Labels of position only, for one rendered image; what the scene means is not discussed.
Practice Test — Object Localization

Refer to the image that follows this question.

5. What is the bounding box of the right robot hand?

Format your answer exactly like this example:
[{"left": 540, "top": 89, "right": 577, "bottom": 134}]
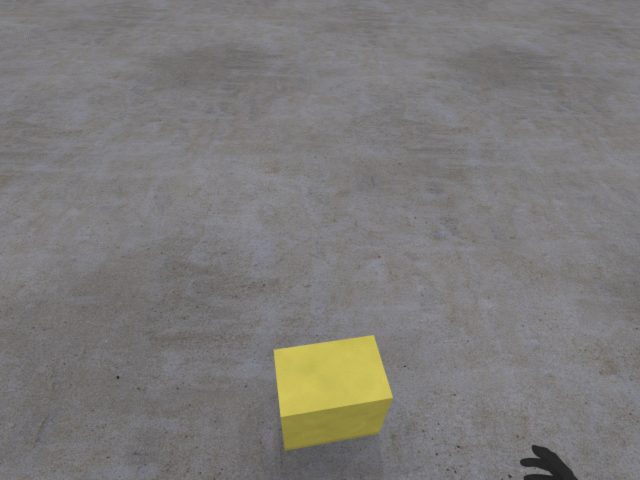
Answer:
[{"left": 520, "top": 445, "right": 578, "bottom": 480}]

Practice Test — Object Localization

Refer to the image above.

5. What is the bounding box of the carton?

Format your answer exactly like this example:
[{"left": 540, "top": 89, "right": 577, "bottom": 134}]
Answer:
[{"left": 274, "top": 335, "right": 393, "bottom": 451}]

